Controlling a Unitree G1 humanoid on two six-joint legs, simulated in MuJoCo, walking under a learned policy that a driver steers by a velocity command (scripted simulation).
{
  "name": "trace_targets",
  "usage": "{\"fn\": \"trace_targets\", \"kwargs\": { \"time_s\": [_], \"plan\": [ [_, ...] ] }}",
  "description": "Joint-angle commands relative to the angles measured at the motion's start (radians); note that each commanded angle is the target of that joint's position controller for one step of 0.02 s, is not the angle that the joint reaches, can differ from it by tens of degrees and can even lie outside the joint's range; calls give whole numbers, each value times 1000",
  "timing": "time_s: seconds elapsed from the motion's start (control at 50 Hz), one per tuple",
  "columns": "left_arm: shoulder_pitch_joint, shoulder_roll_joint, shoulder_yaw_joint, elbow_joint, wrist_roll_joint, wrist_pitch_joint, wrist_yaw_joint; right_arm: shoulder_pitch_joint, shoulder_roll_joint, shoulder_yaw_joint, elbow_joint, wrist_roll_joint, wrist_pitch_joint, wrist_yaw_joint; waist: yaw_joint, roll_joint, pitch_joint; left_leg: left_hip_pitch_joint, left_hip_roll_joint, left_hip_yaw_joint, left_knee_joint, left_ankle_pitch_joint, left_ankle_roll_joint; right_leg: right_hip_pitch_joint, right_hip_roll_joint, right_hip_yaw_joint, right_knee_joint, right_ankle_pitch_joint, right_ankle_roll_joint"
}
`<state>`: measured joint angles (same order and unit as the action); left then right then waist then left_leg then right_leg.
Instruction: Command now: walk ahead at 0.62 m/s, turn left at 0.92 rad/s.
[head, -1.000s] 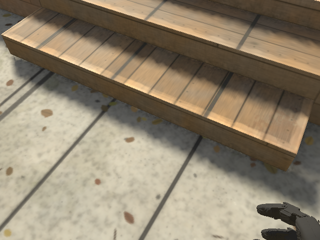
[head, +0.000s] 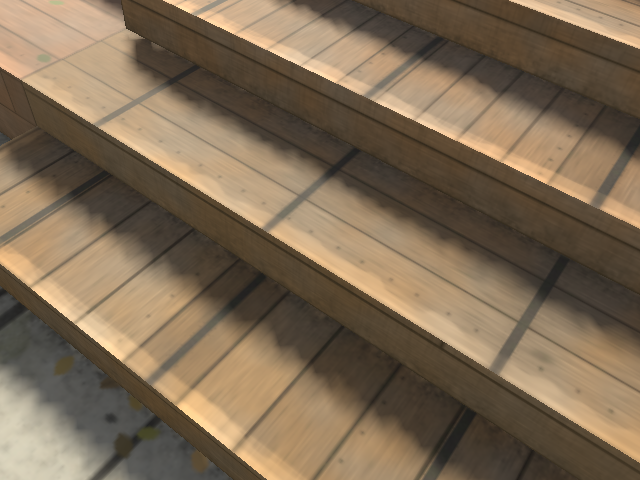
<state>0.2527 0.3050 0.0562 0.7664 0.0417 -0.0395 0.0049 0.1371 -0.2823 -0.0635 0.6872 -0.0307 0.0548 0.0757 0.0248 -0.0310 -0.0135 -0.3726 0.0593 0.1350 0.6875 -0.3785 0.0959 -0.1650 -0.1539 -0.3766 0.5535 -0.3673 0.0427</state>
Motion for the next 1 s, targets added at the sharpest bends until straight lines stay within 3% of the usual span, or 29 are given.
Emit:
{"fn": "trace_targets", "kwargs": {
  "time_s": [0.02,0.04,0.06,0.1,0.18,0.26,0.3,0.32,0.36,0.4,0.42,0.44,0.46,0.48,0.5,0.52,0.54,0.56,0.62,0.66,0.7,0.74,0.78,0.84,0.9,0.92,0.96,0.98,1.0],
  "plan": [
    [-24,120,35,-65,4,17,-6,258,-137,-53,40,-5,-48,-22,-133,210,-32,298,-43,-117,-247,-168,97,-162,-117,66,279,36,-59],
    [-109,32,7,-170,5,8,-15,342,-281,-84,52,11,-56,-38,-155,509,21,513,180,-704,-436,-361,237,-659,86,85,616,-241,21],
    [-216,69,10,-195,39,-2,-23,330,-268,-76,16,14,-59,-47,-186,320,65,539,245,-892,-536,-351,276,-879,117,318,758,-249,23],
    [-204,86,8,-184,11,-34,-40,270,-213,-58,3,10,-62,-61,-115,144,88,454,214,-687,-503,-169,240,-822,37,398,687,-23,-5],
    [-150,57,-5,-172,32,-11,-40,238,-178,-34,-8,23,-101,-72,-44,103,10,393,83,-502,-463,317,206,-715,71,353,784,53,7],
    [-349,4,-36,-305,22,-3,-14,417,-200,-35,53,18,-130,-83,-88,84,63,514,142,-635,-443,266,262,-1175,52,385,1197,-181,-23],
    [-466,-36,-58,-376,46,-1,4,516,-176,-35,93,16,-142,-97,-141,103,89,649,170,-714,-357,408,263,-1450,61,456,1516,-329,-56],
    [-550,-33,-70,-431,37,-13,4,623,-184,-39,125,-4,-154,-114,-196,100,78,822,199,-736,-348,489,259,-1613,63,481,1511,-473,-70],
    [-680,-61,-98,-541,16,-24,10,626,-195,-43,168,-14,-159,-140,-176,115,134,801,227,-709,-442,459,190,-1678,61,538,1393,-612,-101],
    [-617,-61,-112,-563,26,-8,2,487,-203,-50,163,20,-146,-149,-71,33,104,538,210,-598,-616,447,138,-1304,45,522,1124,-488,-134],
    [-467,-59,-118,-511,17,3,-17,310,-196,-40,106,49,-131,-127,17,-23,68,197,120,-443,-729,540,117,-807,83,351,825,-213,-141],
    [-254,-39,-89,-400,22,12,-26,222,-205,-34,62,83,-127,-92,83,-1,-89,-64,64,-342,-633,1266,142,-241,222,187,841,44,-147],
    [46,-14,-50,-308,12,18,-8,255,-274,-56,89,95,-147,-67,196,124,-212,-87,76,-316,-350,1706,101,84,253,233,838,34,-156],
    [254,45,-5,-250,4,26,12,250,-313,-82,122,86,-170,-66,312,148,-304,11,87,-347,-26,1785,34,158,232,341,672,-80,-172],
    [383,175,29,-179,35,16,23,203,-233,-76,127,84,-192,-58,342,-114,-328,-20,-88,-382,475,989,-26,187,109,698,365,-168,-244],
    [309,268,38,-120,11,19,34,300,-71,-46,80,35,-188,-28,182,-490,-328,-117,-351,-441,820,43,-55,103,-72,1268,-20,280,-301],
    [105,197,31,-137,-46,11,20,427,-32,-29,82,-7,-184,-19,12,-372,-263,-204,-295,-466,962,32,-29,49,-107,1424,-90,301,-328],
    [-29,118,16,-125,-67,5,14,411,-38,-25,88,-14,-170,-15,-58,-238,-177,-216,-230,-334,982,76,-36,-67,-62,1321,-45,240,-343],
    [-90,-44,-13,-47,-40,-14,17,205,-5,12,1,-34,-117,-46,-94,-39,27,-299,-108,-241,865,24,-58,-349,40,988,-41,348,-287],
    [-13,-23,0,13,-33,-37,22,92,4,29,-71,-11,-98,-79,-81,-62,40,-360,-75,-219,774,3,-82,-332,42,904,-50,581,-301],
    [30,28,17,34,-41,-41,21,11,-18,38,-128,-20,-99,-92,-89,-22,13,-365,-66,-178,609,47,-82,-284,105,782,-143,599,-287],
    [81,52,28,48,-38,-8,29,-98,-17,53,-192,-23,-102,-77,-61,-2,-1,-299,-95,-107,396,118,-104,-247,147,723,-200,709,-282],
    [101,28,30,22,-32,26,40,-138,47,79,-204,9,-104,-52,-18,17,-71,-79,-168,-69,162,282,-116,-236,201,642,-209,798,-204],
    [89,103,64,-21,-31,31,46,-132,3,71,-196,-3,-125,-52,-12,9,-113,-8,-192,-143,19,408,-98,-83,182,674,-132,897,-131],
    [55,110,87,-74,-32,27,38,-51,-18,62,-180,9,-130,-90,-52,-66,-101,131,-177,-194,-282,467,-93,1,224,736,49,878,-60],
    [32,93,85,-97,-45,21,26,34,-37,53,-155,13,-140,-107,-87,-45,-126,285,-113,-222,-382,619,-88,-57,263,718,200,701,-41],
    [245,-33,45,-130,-66,38,35,139,-72,49,-165,-11,-138,-117,-1,187,-284,613,390,-548,-119,1481,31,-390,313,545,733,-424,-28],
    [309,38,56,-116,-37,57,40,119,-33,48,-179,-1,-125,-109,25,133,-337,528,436,-564,-135,1432,99,-376,265,499,857,-358,-9],
    [295,68,61,-115,-18,75,44,-20,-22,40,-220,-6,-124,-121,44,155,-319,413,435,-615,-244,948,210,-411,249,434,974,-245,19]
  ]
}}
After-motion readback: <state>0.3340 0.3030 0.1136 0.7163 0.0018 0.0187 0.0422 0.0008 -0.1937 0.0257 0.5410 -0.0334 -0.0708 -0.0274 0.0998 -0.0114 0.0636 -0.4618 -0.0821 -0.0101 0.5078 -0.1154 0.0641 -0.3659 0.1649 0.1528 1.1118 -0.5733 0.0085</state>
